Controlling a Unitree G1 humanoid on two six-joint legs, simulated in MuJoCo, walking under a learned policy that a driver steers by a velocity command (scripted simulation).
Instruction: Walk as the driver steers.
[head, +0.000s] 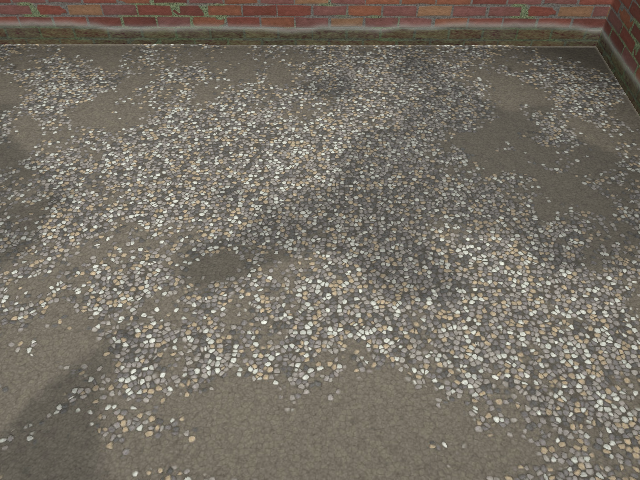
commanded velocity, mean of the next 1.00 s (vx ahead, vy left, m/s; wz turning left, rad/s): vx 0.32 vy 0.00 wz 0.00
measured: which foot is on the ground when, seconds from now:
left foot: down 0.00-1.00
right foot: down 0.00-1.00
